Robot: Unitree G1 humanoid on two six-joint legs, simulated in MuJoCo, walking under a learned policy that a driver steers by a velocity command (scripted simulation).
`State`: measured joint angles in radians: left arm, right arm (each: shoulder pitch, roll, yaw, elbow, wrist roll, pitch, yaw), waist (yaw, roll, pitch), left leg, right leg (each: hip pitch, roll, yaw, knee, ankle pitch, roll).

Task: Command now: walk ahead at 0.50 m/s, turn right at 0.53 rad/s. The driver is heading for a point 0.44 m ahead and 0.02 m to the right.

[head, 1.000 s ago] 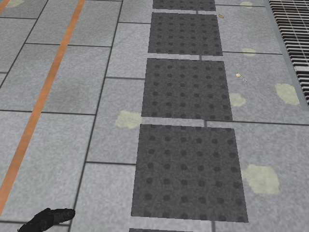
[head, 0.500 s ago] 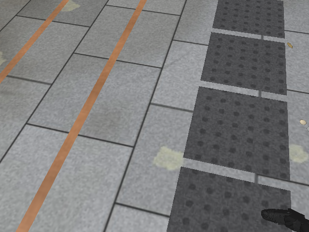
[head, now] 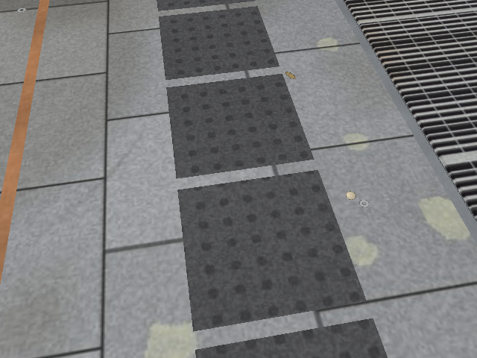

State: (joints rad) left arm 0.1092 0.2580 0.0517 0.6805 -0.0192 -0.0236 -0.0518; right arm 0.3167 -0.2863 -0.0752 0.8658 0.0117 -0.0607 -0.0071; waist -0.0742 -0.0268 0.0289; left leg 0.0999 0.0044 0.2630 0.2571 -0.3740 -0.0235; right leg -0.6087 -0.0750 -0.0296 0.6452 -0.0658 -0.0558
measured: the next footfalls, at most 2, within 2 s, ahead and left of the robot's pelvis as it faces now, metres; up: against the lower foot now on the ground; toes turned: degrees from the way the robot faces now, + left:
right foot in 0.06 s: +0.20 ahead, -0.11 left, +0.00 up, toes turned -5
left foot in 0.54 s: +0.52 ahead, +0.06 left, +0.00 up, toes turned -9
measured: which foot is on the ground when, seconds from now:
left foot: down 0.00-0.04, up 0.06-0.52, down 0.54-1.00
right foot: up 0.00-0.04, down 0.06-0.56, up 0.58-0.84, down 0.86-1.00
